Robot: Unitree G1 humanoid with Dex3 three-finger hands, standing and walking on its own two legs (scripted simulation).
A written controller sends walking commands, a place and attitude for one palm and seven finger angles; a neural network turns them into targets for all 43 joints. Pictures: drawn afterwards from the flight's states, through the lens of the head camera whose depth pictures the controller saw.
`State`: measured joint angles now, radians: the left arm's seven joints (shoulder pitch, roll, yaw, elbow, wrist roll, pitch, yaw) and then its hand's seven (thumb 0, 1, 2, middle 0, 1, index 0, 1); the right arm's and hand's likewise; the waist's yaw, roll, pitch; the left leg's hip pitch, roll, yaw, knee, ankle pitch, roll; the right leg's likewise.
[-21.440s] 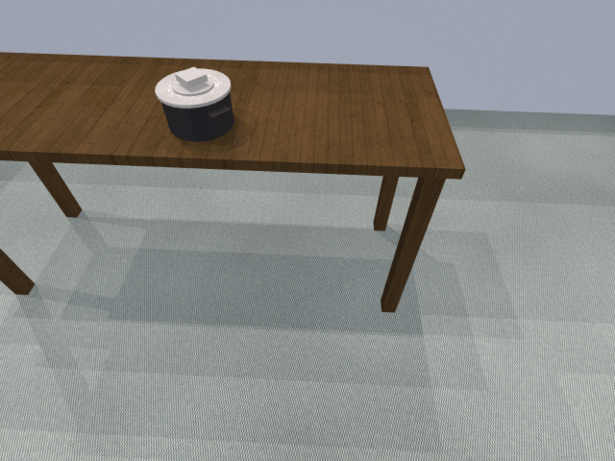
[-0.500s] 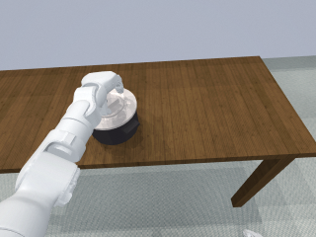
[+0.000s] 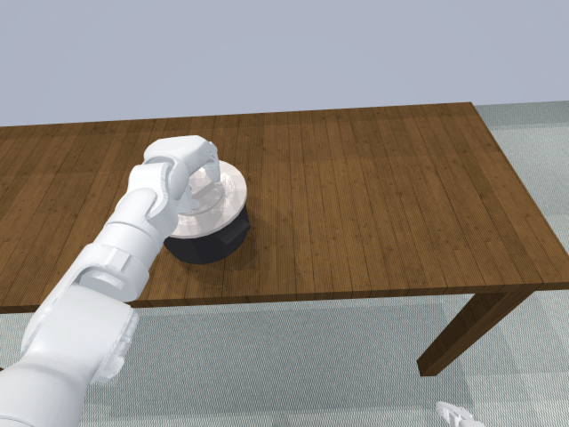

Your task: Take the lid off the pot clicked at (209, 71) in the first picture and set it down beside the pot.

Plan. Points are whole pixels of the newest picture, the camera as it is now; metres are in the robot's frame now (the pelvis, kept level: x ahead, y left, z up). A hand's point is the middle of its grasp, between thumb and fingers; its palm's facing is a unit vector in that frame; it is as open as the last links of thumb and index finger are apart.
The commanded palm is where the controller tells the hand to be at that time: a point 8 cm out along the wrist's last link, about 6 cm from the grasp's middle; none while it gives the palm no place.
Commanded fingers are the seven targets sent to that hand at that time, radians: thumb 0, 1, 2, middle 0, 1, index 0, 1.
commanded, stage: close the fingers and squeeze the knob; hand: left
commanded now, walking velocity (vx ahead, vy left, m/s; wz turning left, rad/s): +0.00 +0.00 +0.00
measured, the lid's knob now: (192, 185) +0.48 +0.15 +0.06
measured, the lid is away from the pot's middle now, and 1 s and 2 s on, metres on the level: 0.00 0.00 0.02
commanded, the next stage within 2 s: lift the lid straight up in 0.52 s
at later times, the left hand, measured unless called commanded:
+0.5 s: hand (189, 187) +0.45 +0.14 +0.09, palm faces -0.35 -0.05 -0.94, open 7.9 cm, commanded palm +0.44 +0.15 +0.15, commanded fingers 0.00 0.41 1.16 -0.72 -0.94 -0.88 -1.02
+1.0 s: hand (188, 180) +0.45 +0.14 +0.10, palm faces -0.31 -0.05 -0.95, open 6.7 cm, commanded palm +0.44 +0.15 +0.18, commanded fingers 0.00 0.45 1.18 -0.74 -0.95 -0.94 -1.05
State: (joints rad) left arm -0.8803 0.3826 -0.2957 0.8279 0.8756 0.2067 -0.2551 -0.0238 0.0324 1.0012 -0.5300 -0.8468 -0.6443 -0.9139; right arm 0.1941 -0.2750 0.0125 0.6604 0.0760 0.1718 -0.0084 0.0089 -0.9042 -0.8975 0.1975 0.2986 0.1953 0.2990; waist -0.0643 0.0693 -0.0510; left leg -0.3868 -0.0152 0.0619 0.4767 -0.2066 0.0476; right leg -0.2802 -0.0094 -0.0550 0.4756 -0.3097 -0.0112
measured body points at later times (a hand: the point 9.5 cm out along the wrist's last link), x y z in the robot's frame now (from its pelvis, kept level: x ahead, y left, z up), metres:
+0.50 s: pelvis -0.01 +0.01 +0.00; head +0.03 -0.02 +0.45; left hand +0.46 +0.15 +0.14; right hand +0.09 -0.25 -0.13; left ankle +0.02 +0.09 -0.74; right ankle -0.05 -0.11 -0.74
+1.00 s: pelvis -0.01 +0.01 +0.00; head +0.03 -0.02 +0.45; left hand +0.46 +0.14 +0.16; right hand +0.10 -0.25 -0.13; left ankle +0.02 +0.09 -0.74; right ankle -0.05 -0.11 -0.74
